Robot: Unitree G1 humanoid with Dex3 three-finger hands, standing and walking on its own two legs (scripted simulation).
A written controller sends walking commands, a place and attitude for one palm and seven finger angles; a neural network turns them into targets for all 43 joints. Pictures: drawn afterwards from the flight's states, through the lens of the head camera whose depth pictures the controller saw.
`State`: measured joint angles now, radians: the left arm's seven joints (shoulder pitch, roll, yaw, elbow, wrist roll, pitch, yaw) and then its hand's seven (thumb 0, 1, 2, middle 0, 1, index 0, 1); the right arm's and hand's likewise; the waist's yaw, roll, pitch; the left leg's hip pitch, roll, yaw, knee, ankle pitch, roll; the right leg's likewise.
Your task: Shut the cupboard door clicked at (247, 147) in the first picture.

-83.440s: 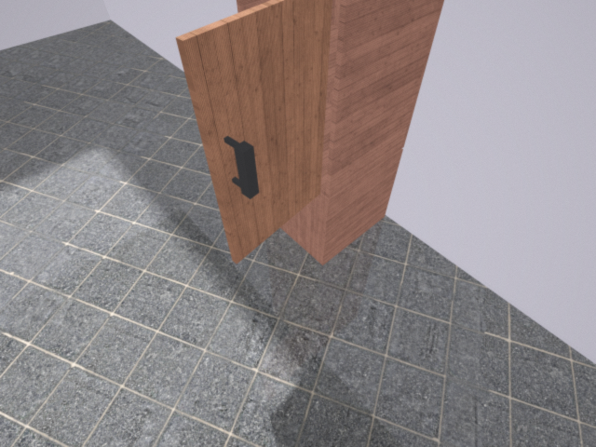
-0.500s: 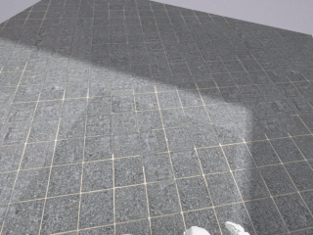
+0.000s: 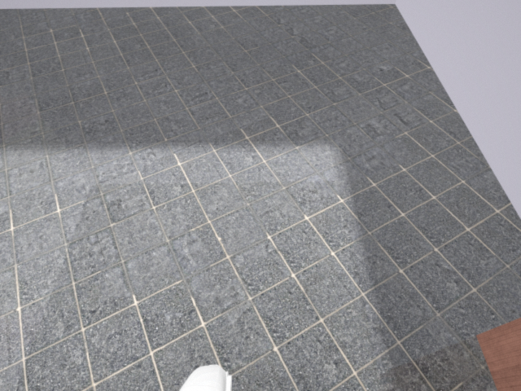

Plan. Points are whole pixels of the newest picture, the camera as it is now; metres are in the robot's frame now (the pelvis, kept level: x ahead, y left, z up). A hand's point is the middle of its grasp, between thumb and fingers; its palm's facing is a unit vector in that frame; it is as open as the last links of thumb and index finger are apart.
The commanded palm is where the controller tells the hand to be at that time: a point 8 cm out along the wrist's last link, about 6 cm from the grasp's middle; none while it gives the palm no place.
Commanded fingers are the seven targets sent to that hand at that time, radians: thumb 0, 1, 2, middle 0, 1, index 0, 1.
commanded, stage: turn to face it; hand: left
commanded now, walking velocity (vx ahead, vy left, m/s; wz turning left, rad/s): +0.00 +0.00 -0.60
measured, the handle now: out of the picture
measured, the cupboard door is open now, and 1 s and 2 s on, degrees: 9 9 9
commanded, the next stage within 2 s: none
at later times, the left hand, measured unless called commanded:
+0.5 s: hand (133, 360) +0.18 +0.25 -0.16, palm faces -0.25 -0.94 -0.22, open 7.3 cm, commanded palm none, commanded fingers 0.00 0.90 0.90 -0.20 -0.30 -0.20 -0.30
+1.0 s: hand (202, 352) +0.20 +0.12 -0.16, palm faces -0.54 -0.81 -0.24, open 7.3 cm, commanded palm none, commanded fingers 0.00 0.90 0.90 -0.20 -0.30 -0.20 -0.30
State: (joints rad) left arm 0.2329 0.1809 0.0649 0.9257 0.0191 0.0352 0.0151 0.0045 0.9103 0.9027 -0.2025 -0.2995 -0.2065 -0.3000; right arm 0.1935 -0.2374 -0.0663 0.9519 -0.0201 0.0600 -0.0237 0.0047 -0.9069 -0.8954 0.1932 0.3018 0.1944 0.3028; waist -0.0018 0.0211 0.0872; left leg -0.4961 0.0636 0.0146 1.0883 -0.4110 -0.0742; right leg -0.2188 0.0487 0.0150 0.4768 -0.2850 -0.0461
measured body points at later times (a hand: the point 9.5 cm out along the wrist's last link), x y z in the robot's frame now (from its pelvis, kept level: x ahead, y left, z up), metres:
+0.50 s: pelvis +0.02 +0.06 +0.01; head +0.08 +0.07 +0.45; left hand +0.19 +0.30 -0.14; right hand +0.03 -0.20 -0.12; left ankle +0.05 +0.16 -0.74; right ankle -0.06 -0.08 -0.65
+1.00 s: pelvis +0.02 +0.01 +0.00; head +0.06 -0.04 +0.45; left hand +0.22 +0.17 -0.14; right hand -0.06 -0.26 -0.14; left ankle +0.10 +0.14 -0.68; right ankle -0.04 -0.07 -0.74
